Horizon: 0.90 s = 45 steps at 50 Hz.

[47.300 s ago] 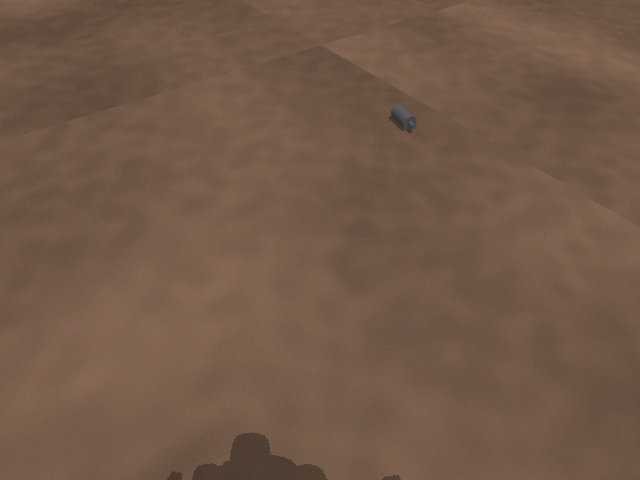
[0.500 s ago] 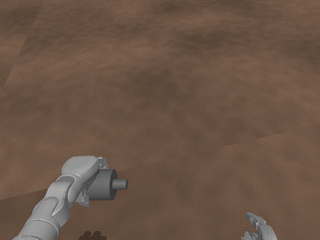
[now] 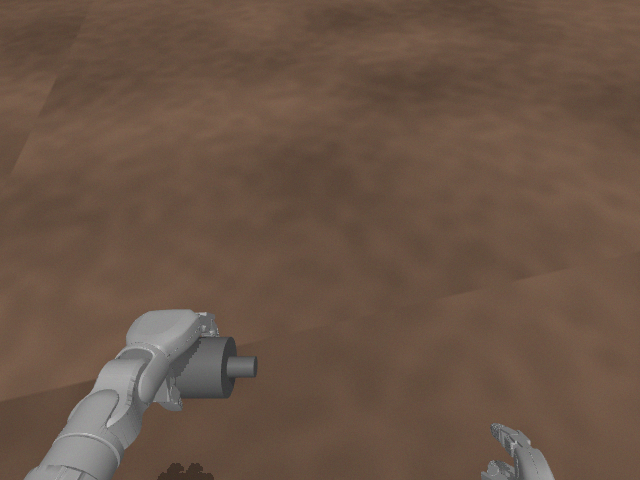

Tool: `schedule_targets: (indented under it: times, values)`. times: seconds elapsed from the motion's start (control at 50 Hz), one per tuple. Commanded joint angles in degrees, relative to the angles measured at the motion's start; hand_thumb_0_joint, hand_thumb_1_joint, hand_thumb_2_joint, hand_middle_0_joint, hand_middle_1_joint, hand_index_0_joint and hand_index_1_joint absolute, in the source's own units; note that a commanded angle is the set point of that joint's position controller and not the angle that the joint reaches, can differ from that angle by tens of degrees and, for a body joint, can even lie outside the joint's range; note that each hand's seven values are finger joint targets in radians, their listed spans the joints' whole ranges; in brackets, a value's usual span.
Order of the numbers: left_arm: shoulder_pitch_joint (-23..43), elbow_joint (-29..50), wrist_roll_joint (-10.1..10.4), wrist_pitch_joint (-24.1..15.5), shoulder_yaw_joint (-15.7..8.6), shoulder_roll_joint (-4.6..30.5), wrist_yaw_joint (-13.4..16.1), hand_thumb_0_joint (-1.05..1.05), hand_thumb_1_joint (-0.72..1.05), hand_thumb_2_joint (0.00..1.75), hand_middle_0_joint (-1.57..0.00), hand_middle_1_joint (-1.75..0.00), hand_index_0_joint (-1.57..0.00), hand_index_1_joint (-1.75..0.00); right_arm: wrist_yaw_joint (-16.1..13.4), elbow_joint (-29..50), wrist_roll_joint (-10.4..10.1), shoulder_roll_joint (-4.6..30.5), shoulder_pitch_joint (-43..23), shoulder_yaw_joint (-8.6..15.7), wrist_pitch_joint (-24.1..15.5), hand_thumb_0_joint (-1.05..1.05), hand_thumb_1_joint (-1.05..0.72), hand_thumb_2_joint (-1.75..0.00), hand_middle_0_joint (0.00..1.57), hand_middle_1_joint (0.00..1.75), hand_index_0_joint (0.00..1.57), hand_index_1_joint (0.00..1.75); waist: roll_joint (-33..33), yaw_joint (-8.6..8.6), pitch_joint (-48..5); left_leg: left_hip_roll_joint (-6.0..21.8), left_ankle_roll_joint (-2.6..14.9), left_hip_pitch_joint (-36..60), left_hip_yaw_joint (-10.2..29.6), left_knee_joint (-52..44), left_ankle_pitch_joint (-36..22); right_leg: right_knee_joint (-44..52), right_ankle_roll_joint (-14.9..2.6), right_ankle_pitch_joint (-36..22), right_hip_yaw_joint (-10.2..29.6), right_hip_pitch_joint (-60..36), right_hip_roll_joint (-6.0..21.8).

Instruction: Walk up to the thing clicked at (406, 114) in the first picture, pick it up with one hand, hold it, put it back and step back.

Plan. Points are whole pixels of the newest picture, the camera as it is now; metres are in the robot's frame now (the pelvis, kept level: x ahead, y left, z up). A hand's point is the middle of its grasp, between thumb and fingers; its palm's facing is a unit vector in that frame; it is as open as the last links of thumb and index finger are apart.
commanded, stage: hold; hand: left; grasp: from above
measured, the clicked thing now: (194, 366) +0.29 +0.20 -0.06
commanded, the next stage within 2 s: crouch in 0.22 s
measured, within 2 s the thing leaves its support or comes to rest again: neither
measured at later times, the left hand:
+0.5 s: hand (175, 365) +0.29 +0.22 -0.04, palm faces -0.46 -0.04 -0.89, open 11.1 cm
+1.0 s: hand (216, 390) +0.34 +0.22 -0.26, palm faces -0.41 +0.06 -0.91, open 11.1 cm
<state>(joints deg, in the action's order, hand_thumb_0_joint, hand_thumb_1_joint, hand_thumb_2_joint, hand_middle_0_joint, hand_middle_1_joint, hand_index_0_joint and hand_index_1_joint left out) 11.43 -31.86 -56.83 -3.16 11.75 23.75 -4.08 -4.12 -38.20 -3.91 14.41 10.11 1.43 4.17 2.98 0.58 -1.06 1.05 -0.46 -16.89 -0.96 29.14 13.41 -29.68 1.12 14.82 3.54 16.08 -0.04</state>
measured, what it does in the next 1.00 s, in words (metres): lowers itself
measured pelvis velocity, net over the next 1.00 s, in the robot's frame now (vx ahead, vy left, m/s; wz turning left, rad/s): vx -0.04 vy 0.01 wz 0.01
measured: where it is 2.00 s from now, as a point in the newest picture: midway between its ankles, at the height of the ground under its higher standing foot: outside the picture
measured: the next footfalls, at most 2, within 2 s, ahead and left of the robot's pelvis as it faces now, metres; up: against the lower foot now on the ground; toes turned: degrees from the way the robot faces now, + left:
none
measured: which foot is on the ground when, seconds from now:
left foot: down 0.00-1.00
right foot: down 0.00-1.00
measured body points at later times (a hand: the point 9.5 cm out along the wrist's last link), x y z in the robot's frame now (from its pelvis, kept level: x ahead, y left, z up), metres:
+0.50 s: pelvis +0.00 +0.00 +0.00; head +0.01 -0.02 +0.45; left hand +0.31 +0.22 +0.01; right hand +0.15 -0.25 -0.11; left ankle +0.02 +0.13 -0.74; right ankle +0.01 -0.13 -0.74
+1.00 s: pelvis -0.04 +0.01 -0.15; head +0.08 +0.02 +0.28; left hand +0.35 +0.22 -0.21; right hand +0.02 -0.28 -0.27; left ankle +0.02 +0.13 -0.74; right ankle +0.01 -0.13 -0.74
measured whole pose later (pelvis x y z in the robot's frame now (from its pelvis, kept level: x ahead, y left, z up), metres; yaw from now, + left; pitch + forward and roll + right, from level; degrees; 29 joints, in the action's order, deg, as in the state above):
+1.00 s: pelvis -0.04 +0.01 -0.15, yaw +0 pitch +26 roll -2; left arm 34.5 -65.3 -69.0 -5.2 7.7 22.3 20.0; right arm -1.2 -41.5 1.9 15.2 14.1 4.9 2.1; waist 2.1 -5.9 -11.0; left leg 1.1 0.0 -76.5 2.1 80.8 30.0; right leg -79.1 2.1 31.4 1.3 73.5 -1.3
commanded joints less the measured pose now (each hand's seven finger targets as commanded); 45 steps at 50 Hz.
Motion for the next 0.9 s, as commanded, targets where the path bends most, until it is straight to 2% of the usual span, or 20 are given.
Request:
schedule_targets:
  times: [0.0, 0.08, 0.12, 0.18, 0.22, 0.28, 0.3, 0.32, 0.38, 0.42, 0.44, 0.48, 0.52, 0.58, 0.68, 0.7, 0.72, 0.82, 0.84, 0.88]
  values:
    - [17.63, 11.38, -0.13, 0.20, -6.19, 11.62, 2.52, 0.00, 0.70, 0.91, -1.07, -0.73, -1.07, -0.73, -0.66, 8.16, -0.20, 7.28, -5.52, 2.47, -2.25, 0.00, -0.90, -0.90, 0.20, 0.30, 0.20, 0.30, -1.71, -0.09, -13.97, -1.97, 1.31, 9.50, -1.07, -3.26, -11.68, 4.61, -1.41, -10.78, -2.32, -1.70, -1.80]
    - [19.42, 10.96, 0.07, 0.09, -7.15, 12.64, 2.87, 0.00, 0.69, 0.91, -1.05, -0.73, -1.05, -0.74, -0.69, 7.93, -0.24, 7.33, -4.80, 2.40, -2.07, 0.00, -0.90, -0.90, 0.20, 0.30, 0.20, 0.30, -1.94, -0.19, -13.53, -2.02, 1.46, 8.92, -1.11, -3.53, -10.23, 5.14, -1.37, -9.55, -2.16, -1.57, -1.72]
    - [19.62, 10.67, 0.38, -0.18, -5.95, 11.55, 2.47, 0.00, 0.71, 0.94, -1.09, -0.73, -1.08, -0.74, -0.67, 8.19, -0.32, 7.32, -5.08, 2.38, -1.98, 0.00, -0.90, -0.90, 0.20, 0.30, 0.20, 0.30, -1.89, -0.41, -12.92, -1.97, 1.48, 9.18, -1.04, -3.83, -9.80, 5.38, -1.45, -9.04, -2.08, -1.51, -1.70]
    - [19.14, 10.57, 0.29, -0.65, -7.42, 12.74, 2.78, 0.00, 0.69, 0.92, -1.06, -0.74, -1.06, -0.74, -0.71, 8.20, -0.27, 7.33, -5.03, 2.53, -1.98, 0.00, -0.90, -0.90, 0.20, 0.30, 0.20, 0.30, -0.50, 0.39, -13.45, -2.03, 1.21, 9.02, -0.97, -4.00, -9.80, 5.24, -1.71, -8.61, -2.31, -1.76, -1.75]
    - [19.40, 10.75, -0.03, -0.64, -7.37, 12.76, 2.98, 0.00, 0.71, 0.94, -1.06, -0.76, -1.07, -0.76, -0.66, 8.17, -0.14, 7.38, -4.92, 2.53, -1.92, 0.00, -0.90, -0.90, 0.20, 0.30, 0.20, 0.30, -1.13, 0.12, -14.36, -2.00, 1.27, 9.41, -1.01, -3.72, -10.87, 5.09, -1.62, -9.68, -2.26, -2.38, -1.79]
    - [22.13, 11.35, -0.05, -0.74, -6.58, 12.58, 3.05, 0.00, 0.70, 0.94, -1.07, -0.75, -1.07, -0.75, -0.78, 7.84, -0.30, 7.27, -4.68, 2.53, -1.95, 0.00, -0.90, -0.90, 0.20, 0.30, 0.20, 0.30, -0.89, -0.36, -14.48, -1.83, 1.30, 9.93, -0.93, -3.89, -11.41, 5.03, -1.61, -10.53, -2.39, -2.07, -1.87]
    - [20.51, 9.88, 0.16, -0.62, -6.85, 12.38, 3.26, 0.00, 0.77, 0.86, -1.06, -0.83, -1.11, -0.78, -0.78, 7.74, -0.29, 7.43, -4.53, 2.60, -1.91, 0.00, -0.93, -0.92, 0.20, 0.30, 0.20, 0.30, -1.27, -0.15, -14.03, -1.81, 1.28, 9.75, -0.82, -3.97, -11.26, 5.15, -1.62, -10.19, -2.42, -2.01, -1.91]
    - [19.56, 9.91, 0.52, -0.60, -6.29, 11.50, 3.23, 0.00, 0.69, 0.85, -0.98, -0.82, -1.03, -0.79, -0.74, 7.97, -0.34, 7.31, -4.83, 2.53, -1.90, 0.00, -0.88, -0.90, 0.20, 0.30, 0.20, 0.30, -1.01, -0.04, -13.47, -1.80, 1.15, 9.56, -0.89, -4.15, -10.74, 5.20, -1.69, -9.52, -2.50, -1.80, -1.99]
    - [16.71, 6.44, -0.05, -0.56, -5.39, 10.21, 3.65, 0.00, 0.71, 0.89, -1.05, -0.78, -1.06, -0.77, -0.69, 7.99, -0.33, 7.37, -4.93, 2.48, -1.69, 0.00, -0.90, -0.90, 0.20, 0.30, 0.20, 0.30, -3.27, -0.52, -11.02, -1.86, 1.30, 8.13, -0.84, -4.12, -9.84, 5.42, -1.62, -8.80, -2.56, -0.90, -1.84]
    - [17.58, 5.14, -0.25, -1.07, -6.08, 10.76, 4.33, 0.00, 0.72, 0.93, -1.07, -0.77, -1.07, -0.77, -0.64, 7.95, -0.20, 7.38, -4.68, 2.52, -1.42, 0.00, -0.90, -0.90, 0.20, 0.30, 0.20, 0.30, -4.40, -0.76, -10.18, -2.06, 1.40, 7.00, -0.83, -3.38, -8.81, 5.54, -1.36, -7.85, -2.38, 0.20, -1.61]
    - [17.79, 5.58, -0.67, -1.54, -5.26, 9.85, 4.81, 0.00, 0.71, 0.93, -1.05, -0.78, -1.06, -0.78, -0.53, 7.86, -0.14, 7.20, -4.27, 2.47, -1.33, 0.00, -0.90, -0.90, 0.20, 0.30, 0.20, 0.30, -4.86, -1.15, -10.60, -2.12, 1.45, 7.03, -0.88, -3.09, -8.56, 5.14, -1.36, -7.80, -2.28, 0.59, -1.52]
    - [18.51, 4.14, -1.74, -2.50, -5.93, 10.04, 6.50, 0.00, 0.70, 0.94, -1.05, -0.77, -1.05, -0.77, -0.36, 7.28, 0.24, 7.39, -3.31, 2.70, -1.01, 0.00, -0.90, -0.90, 0.20, 0.30, 0.20, 0.30, -3.94, -1.59, -11.55, -2.16, 1.36, 6.03, -0.98, -1.56, -8.70, 3.53, -1.49, -8.13, -2.23, 2.25, -1.42]
    - [20.30, 0.22, -3.29, -3.33, -5.86, 9.53, 9.18, 0.00, 0.69, 0.93, -1.05, -0.76, -1.05, -0.77, -0.11, 6.46, 0.86, 7.38, -2.41, 2.79, -0.72, 0.00, -0.90, -0.90, 0.20, 0.30, 0.20, 0.30, -4.26, -2.49, -11.18, -2.07, 1.26, 2.96, -0.77, 1.52, -8.41, 0.60, -1.58, -8.12, -2.58, 5.42, -1.47]
    - [23.40, -4.24, -5.83, -3.86, -6.31, 9.39, 13.71, 0.00, 0.71, 0.93, -1.06, -0.79, -1.07, -0.79, 0.66, 5.34, 1.69, 7.86, -0.64, 3.37, -0.39, 0.00, -0.90, -0.90, 0.20, 0.30, 0.20, 0.30, -2.76, -2.79, -14.19, -2.24, 0.79, -2.20, -0.90, 7.80, -7.66, -4.80, -1.73, -7.35, -2.69, 10.78, -1.53]
    - [32.02, -12.12, -9.56, -3.46, -4.38, 6.87, 20.41, 0.00, 0.74, 0.97, -1.08, -0.83, -1.08, -0.83, 2.01, 3.98, 3.11, 8.34, 3.43, 4.85, -0.71, 0.00, -0.90, -0.90, 0.20, 0.30, 0.20, 0.30, -1.91, -4.97, -20.30, -1.78, 0.66, -14.08, -0.49, 20.94, -3.63, -16.75, -2.04, -4.11, -2.97, 24.34, -1.77]
    - [31.48, -15.73, -9.71, -3.00, -3.82, 5.43, 21.44, 0.00, 0.77, 0.96, -1.10, -0.83, -1.11, -0.82, 2.24, 4.03, 3.19, 8.43, 3.81, 5.01, -0.91, 0.00, -0.90, -0.90, 0.20, 0.30, 0.20, 0.30, -2.01, -5.17, -20.47, -1.83, 0.61, -17.02, -0.31, 22.90, -2.50, -18.94, -2.16, -2.91, -3.25, 26.62, -1.75]
    - [32.20, -16.75, -10.46, -2.79, -4.30, 6.34, 22.38, 0.00, 0.78, 0.95, -1.11, -0.82, -1.12, -0.82, 2.44, 3.99, 3.35, 8.76, 4.29, 5.29, -1.08, 0.00, -0.90, -0.90, 0.20, 0.30, 0.20, 0.30, -1.26, -4.61, -22.45, -1.75, 0.72, -19.29, -0.21, 25.07, -2.13, -21.25, -2.36, -2.27, -3.41, 28.91, -1.85]
    - [39.39, -21.03, -11.53, -2.07, -5.98, 8.46, 25.65, 0.00, 0.82, 1.00, -1.15, -0.81, -1.15, -0.82, 2.55, 2.42, 4.47, 9.60, 6.11, 6.20, -2.36, 0.00, -0.90, -0.90, 0.20, 0.30, 0.20, 0.30, 2.25, -5.30, -30.23, -1.56, 0.98, -28.86, 0.73, 34.58, 1.30, -31.84, -2.74, 0.90, -4.70, 39.48, -2.15]
    - [41.55, -22.08, -11.65, -1.98, -6.00, 8.63, 26.10, 0.00, 0.83, 0.98, -1.15, -0.81, -1.15, -0.81, 2.43, 1.98, 4.77, 9.52, 6.57, 6.10, -2.62, 0.00, -0.90, -0.90, 0.20, 0.30, 0.20, 0.30, 1.31, -6.15, -31.12, -1.61, 1.16, -31.88, 1.01, 36.45, 2.57, -33.74, -2.74, 1.81, -4.94, 41.23, -2.26]
    - [41.96, -23.56, -12.02, -1.82, -6.97, 9.66, 26.90, 0.00, 0.82, 0.96, -1.15, -0.76, -1.15, -0.77, 2.20, 1.50, 5.23, 9.84, 7.24, 6.39, -3.29, 0.00, -0.90, -0.90, 0.20, 0.30, 0.20, 0.30, 2.11, -5.99, -34.10, -1.57, 1.24, -35.66, 1.26, 40.30, 4.48, -37.76, -3.03, 3.56, -5.02, 45.63, -2.20]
